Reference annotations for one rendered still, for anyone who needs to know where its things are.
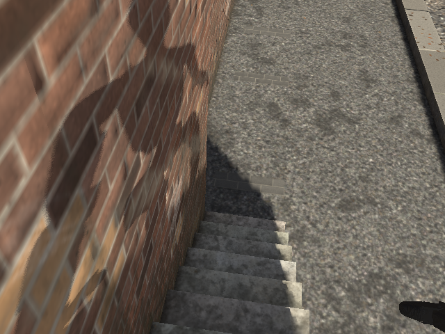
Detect stairs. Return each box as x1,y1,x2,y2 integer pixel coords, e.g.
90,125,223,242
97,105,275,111
149,211,309,334

